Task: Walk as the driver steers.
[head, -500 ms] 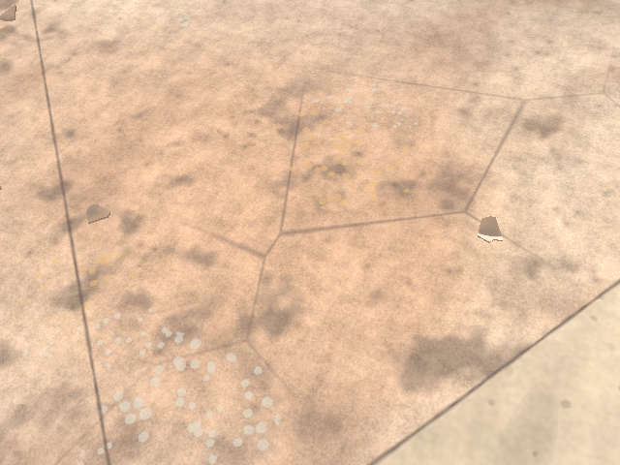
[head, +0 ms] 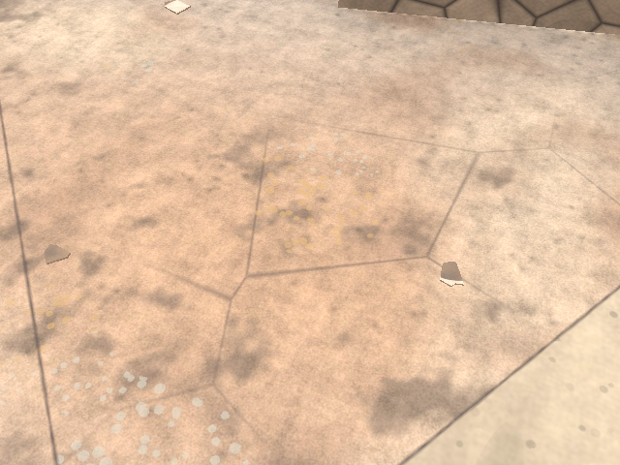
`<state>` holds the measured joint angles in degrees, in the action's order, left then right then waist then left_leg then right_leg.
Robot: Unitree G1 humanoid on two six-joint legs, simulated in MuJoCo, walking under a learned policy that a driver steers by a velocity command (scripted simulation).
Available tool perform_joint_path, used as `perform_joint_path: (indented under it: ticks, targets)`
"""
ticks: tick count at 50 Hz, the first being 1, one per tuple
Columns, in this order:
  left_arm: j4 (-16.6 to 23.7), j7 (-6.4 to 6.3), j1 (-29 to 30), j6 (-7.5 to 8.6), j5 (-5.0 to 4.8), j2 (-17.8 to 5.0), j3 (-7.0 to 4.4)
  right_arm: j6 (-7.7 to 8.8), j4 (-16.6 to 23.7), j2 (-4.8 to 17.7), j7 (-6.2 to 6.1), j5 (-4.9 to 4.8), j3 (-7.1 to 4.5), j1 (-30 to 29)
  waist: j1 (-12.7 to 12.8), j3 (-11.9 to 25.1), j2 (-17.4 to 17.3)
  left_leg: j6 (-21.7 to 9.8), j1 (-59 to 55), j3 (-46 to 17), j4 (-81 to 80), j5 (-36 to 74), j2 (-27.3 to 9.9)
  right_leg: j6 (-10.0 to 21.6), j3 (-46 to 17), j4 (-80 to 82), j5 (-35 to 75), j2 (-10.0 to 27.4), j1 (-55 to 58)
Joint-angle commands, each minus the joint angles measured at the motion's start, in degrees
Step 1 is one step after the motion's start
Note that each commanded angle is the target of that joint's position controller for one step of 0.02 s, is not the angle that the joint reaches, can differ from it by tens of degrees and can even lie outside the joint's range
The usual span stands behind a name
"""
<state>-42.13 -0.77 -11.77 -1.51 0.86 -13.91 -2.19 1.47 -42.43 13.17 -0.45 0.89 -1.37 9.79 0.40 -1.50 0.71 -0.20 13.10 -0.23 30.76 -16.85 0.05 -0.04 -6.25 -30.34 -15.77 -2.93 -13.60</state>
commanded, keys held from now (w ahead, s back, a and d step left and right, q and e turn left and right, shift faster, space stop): no key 0.10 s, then w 0.90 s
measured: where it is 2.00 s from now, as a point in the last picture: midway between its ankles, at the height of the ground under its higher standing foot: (299, 322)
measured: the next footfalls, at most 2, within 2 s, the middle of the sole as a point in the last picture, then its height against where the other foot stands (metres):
left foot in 0.82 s outside the picture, level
right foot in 1.36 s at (369, 366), level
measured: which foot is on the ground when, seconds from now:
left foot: down 0.00-0.36, up 0.38-0.80, down 0.82-1.00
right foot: down 0.00-0.82, up 0.84-1.00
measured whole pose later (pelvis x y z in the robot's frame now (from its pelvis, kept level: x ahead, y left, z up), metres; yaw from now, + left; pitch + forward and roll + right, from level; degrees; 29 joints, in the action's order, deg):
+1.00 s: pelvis +0.36 +0.03 +0.00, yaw +0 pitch +1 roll +1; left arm -46.4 -0.5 -16.4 4.6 -1.2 -16.7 -2.7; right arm 5.1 -45.1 15.5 2.1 0.4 -2.7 13.1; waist -0.2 -2.7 1.9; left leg -4.8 16.7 3.6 23.5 -7.8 4.1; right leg 1.8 -2.9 -67.3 -17.6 4.1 -26.6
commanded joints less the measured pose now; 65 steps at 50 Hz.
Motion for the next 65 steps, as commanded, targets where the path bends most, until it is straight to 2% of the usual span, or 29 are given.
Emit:
perform_joint_path:
  ticks: [1, 5, 8, 10, 12, 14, 17, 18, 19, 20, 21, 23, 26, 31, 34, 37, 39, 41, 42, 43, 44, 45, 46, 47, 48, 53, 57, 61, 65]
  targets:
    - [3.1, -0.33, 1.5, 1.01, -0.13, -5.3, -1.62, 0.64, 3.6, 7.0, -0.37, -0.13, -1.58, -1.0, -0.6, 2.6, -1.2, -2.1, -0.9, -4.7, -5.7, 7.1, -4.3, 0.9, -3.2, 3.7, 9.0, 3.3, 0.2]
    - [1.7, -0.73, 0.4, 1.01, -0.18, -5.3, -1.78, 0.64, 3.1, 6.6, -0.17, -0.22, -1.28, -0.9, -0.5, 2.5, -0.2, -2.2, -0.9, -4.3, -5.6, 7.9, -3.8, 0.5, -3.3, 3.7, 10.6, 3.6, 1.2]
    - [0.3, -1.09, -1.5, 0.95, -0.71, -5.3, -1.98, 0.11, 1.9, 8.5, -0.32, -0.83, -1.85, 1.0, -1.0, 1.1, -3.5, -4.9, -0.2, -6.9, -9.0, -15.1, -4.1, 1.2, 1.1, -0.2, -9.2, 0.0, -2.8]
    - [1.7, -0.88, 0.3, 2.33, -1.35, -4.7, -1.94, 0.16, 0.8, 10.7, -0.75, -1.55, -2.44, 4.5, -2.0, -3.5, -8.8, -10.6, -0.8, -19.8, -16.9, -30.0, -12.7, 1.2, 5.1, -8.3, -12.2, -0.4, -11.6]
    - [3.0, -0.36, 3.2, 4.23, -2.16, -4.8, -1.97, 0.76, 0.0, 12.3, -1.1, -1.67, -3.01, 6.1, -2.7, -7.4, -9.7, -14.5, 0.2, -28.5, -20.7, -29.4, -19.1, 1.8, 4.7, -13.4, -10.6, 3.2, -16.0]
    - [2.8, 0.49, 2.4, 5.41, -2.41, -4.9, -2.08, 1.22, 0.1, 12.2, -0.9, -1.83, -3.09, 5.0, -1.9, -6.0, -9.5, -13.7, -1.7, -25.5, -20.4, -22.5, -18.5, 3.1, 4.7, -11.9, -13.1, 4.9, -15.5]
    - [-2.1, 1.49, -6.6, 6.31, -1.84, -4.5, -2.62, 0.63, 1.0, 10.9, -0.25, -2.85, -2.81, 0.2, 3.2, -1.6, -7.7, -8.9, 7.7, -11.5, -14.2, -10.9, -10.0, 3.3, 9.7, 2.6, 2.7, 0.7, 8.0]
    - [-3.7, 1.5, -11.1, 6.22, -1.63, -5.6, -3.22, 0.81, 1.2, 8.8, -0.14, -2.4, -2.15, -0.2, 4.9, 0.5, -5.5, -6.9, 11.0, -7.9, -8.0, -7.5, -7.5, 3.4, 7.1, 3.2, 2.9, 1.8, 14.5]
    - [-4.3, 0.98, -17.4, 6.39, -1.57, -9.6, -4.23, 1.38, 2.8, 4.6, 0.18, -1.66, -0.81, -1.8, 6.9, 2.3, 6.0, -2.7, 19.0, -0.6, 9.9, -5.0, -1.2, 7.6, -10.4, 11.4, -5.8, 12.5, 21.2]
    - [-4.0, 1.59, -20.4, 6.83, -1.4, -14.7, -5.19, 2.52, 5.5, 5.6, -0.15, -2.46, -1.12, -2.6, 7.2, 2.0, 16.8, -1.1, 30.0, -0.6, 25.1, -14.7, 3.2, 16.3, -33.2, 19.4, -12.3, 23.4, 24.0]
    - [-3.3, 1.6, -17.2, 7.44, -1.13, -11.1, -3.96, 3.26, 4.9, 9.0, -0.09, -3.48, -2.17, -1.6, 5.2, -0.8, 9.6, -1.9, 35.2, -5.0, 33.9, -15.7, -0.2, 18.1, -33.9, 19.6, -15.3, 25.0, 22.3]
    - [-1.9, 1.53, -12.7, 7.84, -1.02, -8.2, -2.87, 4.12, 3.4, 8.7, 0.7, -3.24, -2.24, -0.4, 3.0, -2.9, 3.9, -3.8, 38.2, -4.9, 35.5, -4.5, -4.2, 14.4, -22.8, 20.0, -11.5, 20.6, 21.2]
    - [-2.1, 1.49, -11.6, 6.98, -0.78, -5.9, -1.64, 4.15, 3.1, 7.4, 2.07, -2.09, -2.29, -1.7, 2.1, -2.7, 4.4, -2.6, 34.4, -2.3, 30.1, 4.6, -6.4, 11.3, -10.7, 21.6, 8.6, 15.9, 18.0]
    - [-3.4, 0.19, -14.1, 6.02, -1.17, -8.3, -1.77, 3.94, 6.4, 3.8, 2.85, -1.77, -0.71, -10.6, 4.2, -4.0, 3.5, 0.9, 28.3, 2.0, 11.6, 15.7, -4.2, 10.8, -0.6, 23.4, 18.6, 12.4, 12.2]
    - [-4.7, -0.08, -16.2, 6.04, -1.57, -9.8, -2.03, 4.19, 8.0, 4.5, 3.32, -2.29, -0.66, -14.8, 4.9, -5.6, 4.5, 0.6, 22.8, 2.5, 3.6, 20.3, -2.4, 10.8, 0.3, 24.7, 16.4, 13.8, 10.5]
    - [-5.6, -0.09, -15.5, 5.84, -2.2, -10.3, -2.43, 4.49, 8.8, 6.5, 3.8, -2.42, -1.23, -15.2, 2.8, -5.8, 4.7, -2.1, 22.0, 0.9, -0.2, 18.7, -2.2, 9.5, 0.6, 22.2, 22.1, 16.7, 15.7]
    - [-5.6, -0.18, -14.2, 5.36, -1.78, -11.6, -2.95, 4.43, 8.0, 8.6, 3.62, -2.14, -2.16, -11.0, -0.2, -1.6, 5.9, -4.3, 15.6, 2.2, -0.3, 15.1, 0.0, 8.1, 1.6, 15.5, 38.9, 17.0, 19.2]
    - [-5.2, -0.42, -13.1, 4.45, -1.06, -11.3, -2.72, 3.81, 3.6, 12.3, 2.49, -2.13, -4.25, 4.8, -8.2, 9.0, 5.6, -7.4, -6.7, 3.5, 0.0, 14.8, 1.5, 5.4, 4.6, -4.4, 50.0, 13.2, 13.5]
    - [-3.7, -0.62, -14.7, 4.48, 0.35, -8.2, -1.54, 3.32, 1.7, 16.6, 1.62, -1.41, -5.14, 14.7, -10.2, 17.9, -3.7, -10.9, -25.1, -11.6, 2.0, 13.4, -11.0, 3.8, 6.1, -24.0, 27.5, 9.2, -0.5]
    - [-4.1, 0.22, -24.1, 5.6, -1.08, 0.0, 0.56, 3.62, 0.6, 18.2, 2.55, -0.78, -5.1, 15.4, -4.1, 26.5, -20.1, -19.8, -38.7, -42.0, -9.3, -5.6, -22.4, 1.1, 0.6, -41.8, -16.5, -1.6, -18.9]
    - [-4.4, 0.58, -18.1, 6.72, -2.75, -7.4, -0.98, 3.73, 1.0, 12.2, 2.47, -1.46, -3.84, 12.6, -6.3, 19.7, -12.9, -17.1, -33.4, -43.5, -15.2, -13.4, -20.3, 1.9, -3.5, -47.1, -15.8, 1.5, -25.2]
    - [-2.3, 0.77, -11.0, 7.32, -3.86, -10.1, -1.81, 3.79, 1.3, 10.4, 2.22, -1.66, -3.26, 8.2, -5.7, 10.2, -8.3, -14.7, -24.4, -33.7, -15.9, -10.1, -18.7, 2.5, -1.1, -46.6, -10.2, 4.3, -28.0]
    - [-1.5, 0.39, -7.8, 7.71, -3.28, -9.5, -1.58, 3.94, 1.6, 10.0, 2.23, -1.3, -3.08, 4.6, -3.7, 6.2, -2.0, -13.7, -15.6, -27.3, -17.0, -2.1, -16.8, 2.6, 0.2, -43.8, -4.8, 7.3, -25.6]
    - [-1.4, 0.15, -6.7, 7.64, -2.24, -9.0, -1.84, 4.21, 1.7, 9.1, 2.42, -0.62, -2.9, 2.4, -1.9, 3.7, -1.4, -13.4, -9.3, -22.1, -18.2, 4.7, -14.5, 2.4, 0.6, -40.7, -1.7, 9.1, -23.3]
    - [-1.7, 0.21, -8.3, 7.12, -1.96, -8.2, -1.87, 4.54, 1.6, 8.1, 2.47, 0.09, -2.63, 1.5, 0.0, 4.0, -3.4, -13.3, -5.9, -19.0, -19.7, 7.7, -13.1, 2.3, 0.0, -39.4, 0.4, 10.7, -19.9]
    - [-0.1, -0.28, -4.2, 5.21, -0.93, -6.2, -1.44, 5.62, -1.2, 9.4, 2.13, -0.86, -2.97, 3.5, 0.6, -0.3, -3.2, -15.1, -0.5, -11.1, -25.0, 13.3, -11.6, -0.5, 1.6, -29.3, 6.6, 12.5, -23.4]
    - [2.7, 0.18, 5.0, 6.4, -0.54, -5.1, -0.87, 4.54, -2.8, 11.0, 1.1, -1.56, -3.17, 7.9, -2.5, -2.0, -2.1, -13.0, -2.4, -7.6, -24.7, 16.7, -9.0, -1.5, 3.0, -13.1, 19.2, 10.6, -24.2]
    - [4.9, 1.46, 12.9, 7.51, -1.24, -4.6, -0.42, 3.35, -4.8, 12.2, 0.53, -2.28, -3.39, 13.1, -5.4, -2.5, -2.5, -12.2, -6.2, -8.5, -21.8, 16.0, -9.7, -2.1, 4.0, -2.5, 22.7, 7.5, -21.5]
    - [6.1, 2.59, 14.5, 8.57, -1.56, -7.0, -1.08, 2.01, -5.5, 12.8, -0.24, -2.38, -3.79, 14.4, -4.0, -1.5, -4.8, -10.7, -11.9, -13.0, -15.6, 17.6, -12.4, -0.6, 2.8, 3.3, 16.8, 5.7, -17.6]
Velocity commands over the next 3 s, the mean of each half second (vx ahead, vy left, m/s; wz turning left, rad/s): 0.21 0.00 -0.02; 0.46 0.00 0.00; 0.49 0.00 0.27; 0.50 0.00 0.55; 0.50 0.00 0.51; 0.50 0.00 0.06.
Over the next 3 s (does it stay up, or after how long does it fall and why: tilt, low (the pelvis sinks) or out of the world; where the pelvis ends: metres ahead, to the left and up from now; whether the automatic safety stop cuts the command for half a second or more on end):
stays up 1.29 0.44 0.00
